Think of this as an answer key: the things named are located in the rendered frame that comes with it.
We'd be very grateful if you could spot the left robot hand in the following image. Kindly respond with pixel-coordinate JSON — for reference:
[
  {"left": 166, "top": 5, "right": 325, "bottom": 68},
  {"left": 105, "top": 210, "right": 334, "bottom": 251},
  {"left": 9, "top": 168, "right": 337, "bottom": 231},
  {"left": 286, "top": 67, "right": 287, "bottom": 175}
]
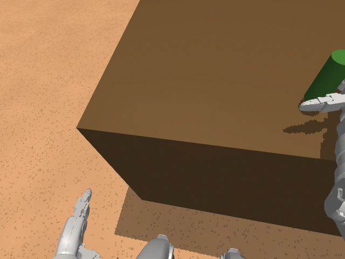
[{"left": 56, "top": 188, "right": 101, "bottom": 259}]

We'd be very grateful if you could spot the right robot hand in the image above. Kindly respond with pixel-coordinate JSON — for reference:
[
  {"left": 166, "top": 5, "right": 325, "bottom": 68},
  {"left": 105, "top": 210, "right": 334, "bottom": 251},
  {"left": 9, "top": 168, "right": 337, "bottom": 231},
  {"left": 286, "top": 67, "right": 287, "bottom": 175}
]
[{"left": 299, "top": 79, "right": 345, "bottom": 113}]

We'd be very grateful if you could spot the right robot arm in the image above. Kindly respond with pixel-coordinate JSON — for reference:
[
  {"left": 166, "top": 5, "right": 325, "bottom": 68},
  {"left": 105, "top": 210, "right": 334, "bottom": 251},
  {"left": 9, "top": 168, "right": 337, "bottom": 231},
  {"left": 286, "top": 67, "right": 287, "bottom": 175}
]
[{"left": 324, "top": 110, "right": 345, "bottom": 241}]

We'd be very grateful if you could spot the can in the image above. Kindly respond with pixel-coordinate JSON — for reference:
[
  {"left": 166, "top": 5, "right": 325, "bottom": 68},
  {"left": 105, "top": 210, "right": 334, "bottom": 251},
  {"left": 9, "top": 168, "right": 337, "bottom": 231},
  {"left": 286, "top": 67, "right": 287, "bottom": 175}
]
[{"left": 304, "top": 49, "right": 345, "bottom": 101}]

